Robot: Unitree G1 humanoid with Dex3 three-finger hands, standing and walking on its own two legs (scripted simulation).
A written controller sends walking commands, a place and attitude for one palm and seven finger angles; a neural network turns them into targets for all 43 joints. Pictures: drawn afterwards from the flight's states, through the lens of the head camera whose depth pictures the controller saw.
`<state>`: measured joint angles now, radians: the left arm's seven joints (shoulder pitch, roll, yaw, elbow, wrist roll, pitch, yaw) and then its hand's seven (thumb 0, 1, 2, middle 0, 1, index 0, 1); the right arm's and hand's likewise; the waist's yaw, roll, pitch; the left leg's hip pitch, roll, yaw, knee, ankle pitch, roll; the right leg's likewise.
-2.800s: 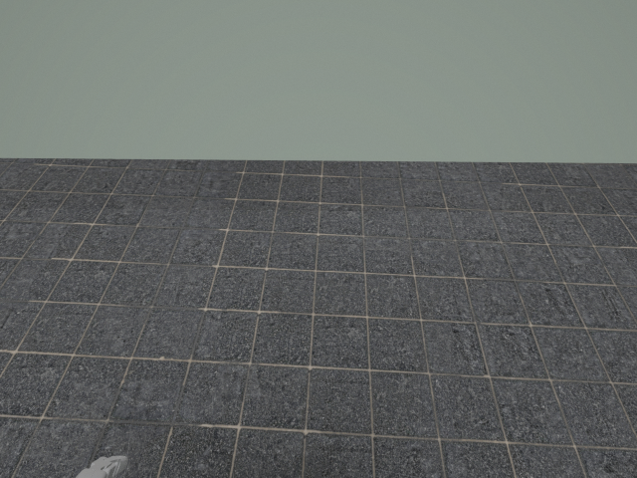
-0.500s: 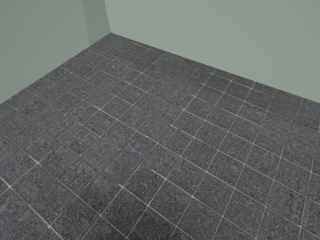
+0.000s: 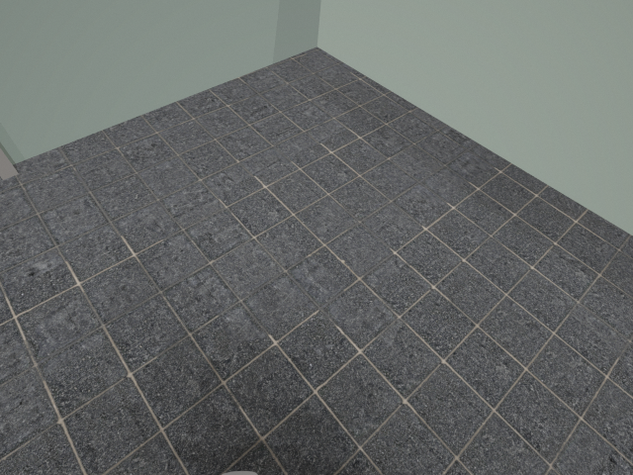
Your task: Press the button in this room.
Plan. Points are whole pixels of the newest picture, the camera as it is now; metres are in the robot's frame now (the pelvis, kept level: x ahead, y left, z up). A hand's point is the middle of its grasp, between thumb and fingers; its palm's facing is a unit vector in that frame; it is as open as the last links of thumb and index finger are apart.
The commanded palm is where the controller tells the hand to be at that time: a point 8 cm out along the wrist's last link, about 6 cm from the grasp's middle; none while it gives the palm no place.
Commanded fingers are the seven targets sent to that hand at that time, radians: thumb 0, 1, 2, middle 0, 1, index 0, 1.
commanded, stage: turn or walk to find it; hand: left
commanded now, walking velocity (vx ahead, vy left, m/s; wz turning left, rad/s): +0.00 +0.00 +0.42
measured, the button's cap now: out of the picture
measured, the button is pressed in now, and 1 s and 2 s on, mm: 0 0 0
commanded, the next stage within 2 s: none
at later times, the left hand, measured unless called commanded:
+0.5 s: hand out of the picture +0.07 +0.20 -0.13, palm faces +0.19 -0.95 -0.25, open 7.4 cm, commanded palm none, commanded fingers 0.00 0.90 0.90 -0.20 -0.30 -0.20 -0.30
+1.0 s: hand out of the picture -0.15 +0.19 -0.17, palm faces +0.48 -0.85 -0.23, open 7.4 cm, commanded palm none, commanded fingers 0.00 0.90 0.90 -0.20 -0.30 -0.20 -0.30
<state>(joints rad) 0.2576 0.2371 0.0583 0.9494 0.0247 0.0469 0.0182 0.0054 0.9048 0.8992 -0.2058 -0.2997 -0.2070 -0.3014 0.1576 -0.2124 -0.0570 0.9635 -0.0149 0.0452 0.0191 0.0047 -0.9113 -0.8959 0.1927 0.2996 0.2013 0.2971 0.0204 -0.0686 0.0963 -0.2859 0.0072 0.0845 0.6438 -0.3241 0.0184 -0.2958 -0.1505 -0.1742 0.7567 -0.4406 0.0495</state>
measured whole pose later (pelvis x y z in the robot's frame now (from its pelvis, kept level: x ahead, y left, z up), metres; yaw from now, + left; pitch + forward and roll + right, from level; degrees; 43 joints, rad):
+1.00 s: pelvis -0.08 -0.01 +0.00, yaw +26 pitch -2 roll +0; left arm 0.29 0.24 0.06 0.97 0.02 0.05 0.02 0.01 0.90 0.90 -0.21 -0.30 -0.21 -0.30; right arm 0.15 -0.23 -0.06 0.96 -0.01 0.05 0.02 0.00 -0.91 -0.90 0.19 0.30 0.20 0.30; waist 0.03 -0.05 0.09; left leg -0.26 0.01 0.07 0.61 -0.30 0.01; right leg -0.30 -0.16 -0.19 0.71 -0.39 0.04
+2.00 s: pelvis -0.16 -0.02 +0.01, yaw +49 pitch -1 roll -1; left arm 0.21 0.26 0.07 0.98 0.02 0.07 0.01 0.01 0.91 0.90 -0.20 -0.30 -0.20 -0.30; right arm 0.16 -0.20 -0.04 0.95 -0.02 0.02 0.00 0.00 -0.91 -0.90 0.20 0.30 0.20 0.30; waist 0.01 -0.04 0.08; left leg -0.25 0.00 0.04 0.52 -0.26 0.03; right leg -0.44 -0.10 -0.06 1.06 -0.44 0.07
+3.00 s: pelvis -0.19 -0.06 +0.02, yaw +75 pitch -1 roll -1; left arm 0.18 0.25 0.07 0.95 0.02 0.06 0.01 0.01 0.91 0.90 -0.20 -0.30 -0.20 -0.30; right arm 0.17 -0.18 -0.04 0.95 -0.02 0.02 0.00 0.00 -0.91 -0.90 0.20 0.30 0.21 0.30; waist 0.01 -0.02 0.07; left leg -0.21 -0.03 0.00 0.45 -0.23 0.05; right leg -0.42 -0.09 -0.03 0.99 -0.42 0.09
